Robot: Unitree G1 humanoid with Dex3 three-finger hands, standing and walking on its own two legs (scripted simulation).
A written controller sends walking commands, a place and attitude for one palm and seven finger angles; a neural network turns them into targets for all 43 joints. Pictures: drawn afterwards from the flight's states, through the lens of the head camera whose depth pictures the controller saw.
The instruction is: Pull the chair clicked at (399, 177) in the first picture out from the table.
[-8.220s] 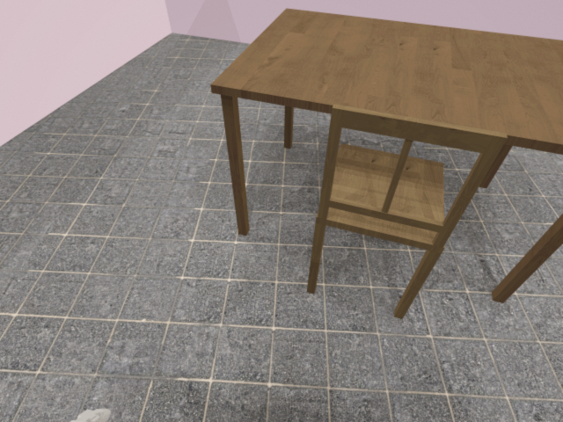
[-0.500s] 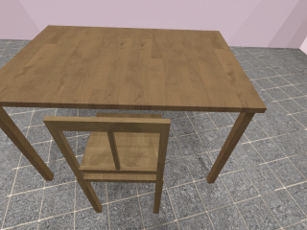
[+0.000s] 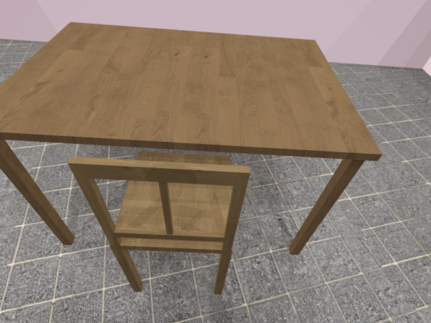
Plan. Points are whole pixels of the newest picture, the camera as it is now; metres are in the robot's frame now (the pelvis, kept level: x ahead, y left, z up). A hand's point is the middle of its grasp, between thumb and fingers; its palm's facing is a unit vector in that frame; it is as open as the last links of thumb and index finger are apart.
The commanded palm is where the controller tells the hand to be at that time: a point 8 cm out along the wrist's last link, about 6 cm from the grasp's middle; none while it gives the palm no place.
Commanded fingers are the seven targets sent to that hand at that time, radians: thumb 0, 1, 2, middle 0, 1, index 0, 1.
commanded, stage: look again from close up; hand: left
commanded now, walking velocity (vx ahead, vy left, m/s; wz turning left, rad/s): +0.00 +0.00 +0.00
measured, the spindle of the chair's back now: (166, 209) +0.40 +0.15 -0.11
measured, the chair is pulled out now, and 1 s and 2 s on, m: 0.00 0.00 0.00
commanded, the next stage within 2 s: none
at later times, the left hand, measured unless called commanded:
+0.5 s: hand out of the picture -0.01 +0.16 -0.18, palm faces +0.02 -0.99 -0.15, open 7.4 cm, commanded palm none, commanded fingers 0.00 0.90 0.90 -0.20 -0.30 -0.20 -0.30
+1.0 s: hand out of the picture -0.01 +0.15 -0.18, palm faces +0.02 -0.99 -0.13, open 7.4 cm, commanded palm none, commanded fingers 0.00 0.90 0.90 -0.20 -0.30 -0.20 -0.30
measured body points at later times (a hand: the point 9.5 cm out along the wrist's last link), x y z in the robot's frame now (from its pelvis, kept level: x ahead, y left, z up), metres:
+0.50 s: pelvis +0.01 +0.01 +0.00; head +0.01 +0.02 +0.45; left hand -0.01 +0.21 -0.17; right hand -0.01 -0.20 -0.16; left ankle +0.00 +0.04 -0.74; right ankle +0.01 -0.14 -0.74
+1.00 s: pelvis +0.01 +0.00 +0.00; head +0.01 +0.02 +0.45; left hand -0.01 +0.20 -0.17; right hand -0.01 -0.20 -0.16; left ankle +0.00 +0.04 -0.74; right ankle +0.01 -0.14 -0.74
